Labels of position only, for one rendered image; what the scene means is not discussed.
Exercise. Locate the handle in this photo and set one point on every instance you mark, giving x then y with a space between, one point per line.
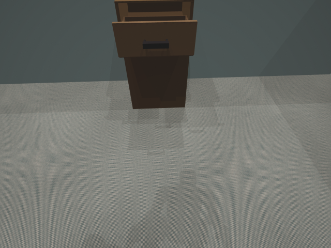
156 44

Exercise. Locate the drawer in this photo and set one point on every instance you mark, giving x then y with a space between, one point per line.
132 31

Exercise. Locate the cabinet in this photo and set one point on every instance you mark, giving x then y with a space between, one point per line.
156 82

